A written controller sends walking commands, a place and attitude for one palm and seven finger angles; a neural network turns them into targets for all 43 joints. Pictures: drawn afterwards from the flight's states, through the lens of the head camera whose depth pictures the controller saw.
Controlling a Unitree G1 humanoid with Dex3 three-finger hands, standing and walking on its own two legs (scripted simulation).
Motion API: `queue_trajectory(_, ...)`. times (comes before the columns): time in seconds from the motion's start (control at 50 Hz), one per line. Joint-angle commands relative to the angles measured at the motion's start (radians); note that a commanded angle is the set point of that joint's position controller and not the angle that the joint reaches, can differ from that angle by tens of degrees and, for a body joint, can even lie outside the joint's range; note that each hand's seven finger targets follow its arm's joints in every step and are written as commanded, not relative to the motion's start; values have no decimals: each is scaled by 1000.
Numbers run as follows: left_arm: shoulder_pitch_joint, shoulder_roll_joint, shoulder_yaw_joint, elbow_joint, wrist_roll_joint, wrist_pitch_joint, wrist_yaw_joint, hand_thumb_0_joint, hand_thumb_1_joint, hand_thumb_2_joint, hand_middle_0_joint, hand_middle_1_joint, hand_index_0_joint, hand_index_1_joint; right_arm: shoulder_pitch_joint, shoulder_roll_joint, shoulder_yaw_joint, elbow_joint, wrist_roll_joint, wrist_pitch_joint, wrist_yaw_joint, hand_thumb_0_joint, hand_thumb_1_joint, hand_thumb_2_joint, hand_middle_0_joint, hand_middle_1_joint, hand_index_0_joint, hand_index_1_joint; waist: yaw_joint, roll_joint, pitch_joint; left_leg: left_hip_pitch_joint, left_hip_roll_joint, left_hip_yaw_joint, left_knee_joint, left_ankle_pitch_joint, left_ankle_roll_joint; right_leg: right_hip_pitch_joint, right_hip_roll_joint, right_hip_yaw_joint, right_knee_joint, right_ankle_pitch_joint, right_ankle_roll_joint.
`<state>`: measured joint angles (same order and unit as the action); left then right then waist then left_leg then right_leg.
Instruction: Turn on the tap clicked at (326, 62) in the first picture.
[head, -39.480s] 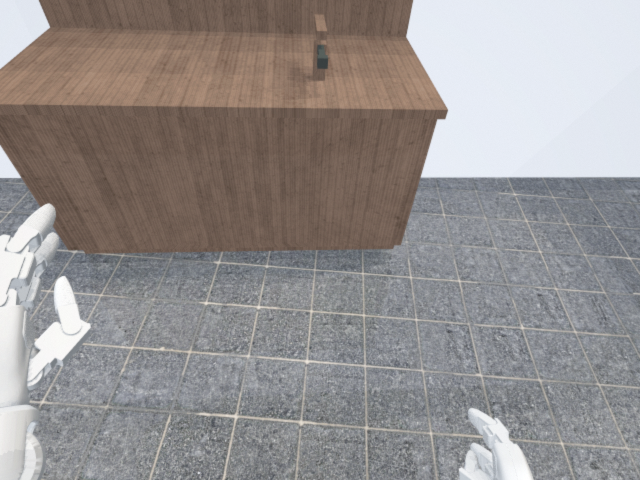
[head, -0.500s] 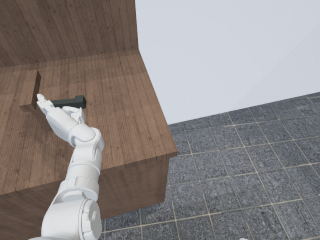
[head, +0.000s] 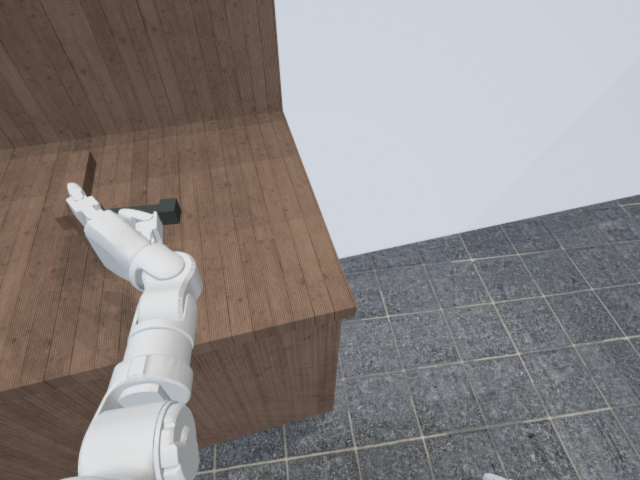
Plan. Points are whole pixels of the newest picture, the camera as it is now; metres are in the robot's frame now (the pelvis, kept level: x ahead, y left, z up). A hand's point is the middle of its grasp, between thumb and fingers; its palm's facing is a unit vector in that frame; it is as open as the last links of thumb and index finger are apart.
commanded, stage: lift the hand up off the lever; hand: left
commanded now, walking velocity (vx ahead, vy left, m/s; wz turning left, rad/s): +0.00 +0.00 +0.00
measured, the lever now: (169, 211) +0.48 +0.24 +0.05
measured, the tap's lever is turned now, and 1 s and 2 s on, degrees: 83 83 83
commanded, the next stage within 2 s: draw the hand back beside the body in 0.86 s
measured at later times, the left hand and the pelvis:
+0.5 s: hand (149, 224) +0.40 +0.23 +0.11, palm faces +0.81 -0.58 -0.07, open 7.8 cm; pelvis +0.00 +0.00 +0.01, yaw +0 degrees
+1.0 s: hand (147, 227) +0.40 +0.23 +0.11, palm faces +0.80 -0.59 -0.09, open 7.8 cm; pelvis +0.01 +0.00 +0.01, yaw +0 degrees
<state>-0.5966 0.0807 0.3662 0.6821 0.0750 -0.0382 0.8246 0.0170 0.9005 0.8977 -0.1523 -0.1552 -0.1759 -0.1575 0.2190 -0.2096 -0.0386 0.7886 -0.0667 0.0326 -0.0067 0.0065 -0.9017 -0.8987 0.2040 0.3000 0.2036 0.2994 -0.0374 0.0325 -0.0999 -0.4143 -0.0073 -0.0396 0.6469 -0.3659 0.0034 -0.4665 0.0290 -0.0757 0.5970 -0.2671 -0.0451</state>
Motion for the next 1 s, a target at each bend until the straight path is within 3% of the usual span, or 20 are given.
queue_trajectory(0.0, -386, 168, -38, -228, 33, -39, -6, 0, 900, 900, -150, -150, -150, -150, -41, -131, -44, -105, 0, -35, -10, 0, -900, -900, 200, 300, 200, 300, 6, -21, -290, 43, -10, 23, -83, 331, -12, 274, -26, 26, -66, 243, 10)
queue_trajectory(0.04, -380, 126, -74, -232, 18, -22, -17, 0, 900, 900, -150, -150, -150, -150, -46, -127, -42, -112, 8, -35, -10, 0, -900, -900, 200, 300, 200, 300, 1, -36, -277, 50, -11, 29, -90, 338, -10, 281, -30, 26, -74, 255, 13)
queue_trajectory(0.1, -353, 186, -14, -286, 7, -15, -15, 0, 900, 900, -150, -150, -150, -150, -55, -129, -43, -117, 9, -34, -18, 0, -900, -900, 200, 300, 200, 300, 27, -43, -299, 55, -13, 31, -97, 352, -10, 322, -31, 34, -81, 283, 14)
queue_trajectory(0.26, -404, 122, -102, -361, 21, 8, -24, 0, 900, 900, -150, -150, -150, -150, -102, -115, -35, -121, 13, -42, -21, 0, -900, -900, 200, 300, 200, 300, 15, -23, -246, 87, -7, 24, -118, 329, -16, 291, -34, 27, -100, 215, 10)
queue_trajectory(0.3, -410, 178, -50, -368, 21, 14, -18, 0, 900, 900, -150, -150, -150, -150, -110, -118, -36, -108, 11, -42, -30, 0, -900, -900, 200, 300, 200, 300, 28, 0, -254, 94, -7, 22, -124, 304, -19, 292, -32, 30, -111, 178, 10)
queue_trajectory(0.34, -444, 114, -118, -406, 22, 12, -21, 0, 900, 900, -150, -150, -150, -150, -117, -108, -34, -116, 11, -48, -26, 0, -900, -900, 200, 300, 200, 300, 19, 21, -272, 122, -4, 19, -122, 336, -29, 290, -32, 25, -102, 196, 6)
queue_trajectory(0.4, -386, 157, -67, -401, 25, 25, -15, 0, 900, 900, -150, -150, -150, -150, -113, -113, -38, -106, 4, -48, -28, 0, -900, -900, 200, 300, 200, 300, 39, 16, -297, 133, -4, 17, -117, 387, -38, 308, -27, 19, -92, 239, 4)
queue_trajectory(0.46, -434, 105, -128, -444, 25, 31, -19, 0, 900, 900, -150, -150, -150, -150, -120, -107, -34, -114, 8, -51, -24, 0, -900, -900, 200, 300, 200, 300, 22, -5, -308, 152, -1, 19, -110, 430, -41, 310, -31, 16, -83, 285, 6)
queue_trajectory(0.5, -412, 159, -73, -455, 26, 41, -13, 0, 900, 900, -150, -150, -150, -150, -121, -113, -39, -107, 5, -50, -29, 0, -900, -900, 200, 300, 200, 300, 39, 7, -315, 159, 1, 17, -113, 439, -45, 320, -27, 18, -84, 283, 4)
queue_trajectory(0.54, -425, 100, -132, -501, 22, 45, -15, 0, 900, 900, -150, -150, -150, -150, -125, -103, -36, -118, 7, -54, -23, 0, -900, -900, 200, 300, 200, 300, 34, 11, -336, 182, 1, 19, -106, 495, -49, 330, -29, 12, -71, 334, 3)
queue_trajectory(0.6, -388, 154, -76, -505, 25, 66, -14, 0, 900, 900, -150, -150, -150, -150, -124, -110, -39, -110, 3, -51, -27, 0, -900, -900, 200, 300, 200, 300, 49, 7, -338, 181, 2, 20, -110, 503, -51, 344, -27, 15, -76, 342, 4)
queue_trajectory(0.62, -401, 122, -118, -522, 27, 71, -20, 0, 900, 900, -150, -150, -150, -150, -135, -104, -34, -119, 9, -51, -24, 0, -900, -900, 200, 300, 200, 300, 40, 24, -329, 181, 2, 23, -110, 504, -52, 339, -33, 17, -75, 347, 3)
queue_trajectory(0.7, -363, 154, -82, -532, 28, 92, -18, 0, 900, 900, -150, -150, -150, -150, -134, -107, -38, -111, 7, -49, -27, 0, -900, -900, 200, 300, 200, 300, 54, 21, -326, 184, 4, 22, -113, 525, -56, 355, -29, 16, -74, 364, 2)
queue_trajectory(0.74, -367, 111, -122, -537, 22, 98, -21, 0, 900, 900, -150, -150, -150, -150, -140, -99, -33, -117, 12, -52, -23, 0, -900, -900, 200, 300, 200, 300, 43, 10, -307, 182, 4, 26, -112, 510, -50, 344, -33, 15, -80, 357, 5)
queue_trajectory(0.8, -353, 168, -64, -510, 19, 104, -19, 0, 900, 900, -150, -150, -150, -150, -145, -109, -34, -108, 11, -51, -31, 0, -900, -900, 200, 300, 200, 300, 51, -6, -277, 153, 0, 24, -125, 444, -42, 344, -32, 23, -97, 309, 7)
queue_trajectory(0.84, -396, 126, -112, -545, 23, 95, -18, 0, 900, 900, -150, -150, -150, -150, -153, -99, -30, -116, 12, -58, -29, 0, -900, -900, 200, 300, 200, 300, 42, 13, -294, 167, 0, 28, -121, 448, -40, 342, -36, 23, -92, 314, 7)
queue_trajectory(0.9, -359, 171, -64, -526, 24, 97, -16, 0, 900, 900, -150, -150, -150, -150, -150, -105, -33, -107, 10, -55, -32, 0, -900, -900, 200, 300, 200, 300, 54, 19, -297, 165, -1, 25, -124, 444, -42, 349, -33, 24, -96, 304, 5)
queue_trajectory(0.94, -360, 135, -101, -548, 24, 95, -18, 0, 900, 900, -150, -150, -150, -150, -150, -100, -32, -118, 12, -58, -29, 0, -900, -900, 200, 300, 200, 300, 49, 11, -326, 172, -1, 31, -117, 478, -39, 365, -38, 26, -84, 357, 7)
queue_trajectory(0.96, -301, 134, -234, -595, 51, 100, -165, 0, 900, 900, -151, -153, -151, -153, -131, -127, -31, -124, 24, -39, -41, 0, -900, -900, 200, 300, 200, 300, 4, -3, -342, 216, 1, 37, -110, 521, -23, 379, -38, 48, -56, 453, 2)
queue_trajectory(0.98, -275, 207, -157, -637, 19, 96, -231, 0, 900, 900, -152, -156, -152, -156, -117, -125, -35, -147, 38, -34, -52, 0, -900, -900, 200, 300, 200, 300, 31, 15, -366, 236, 0, 40, -118, 554, -13, 418, -36, 51, -66, 495, -2)
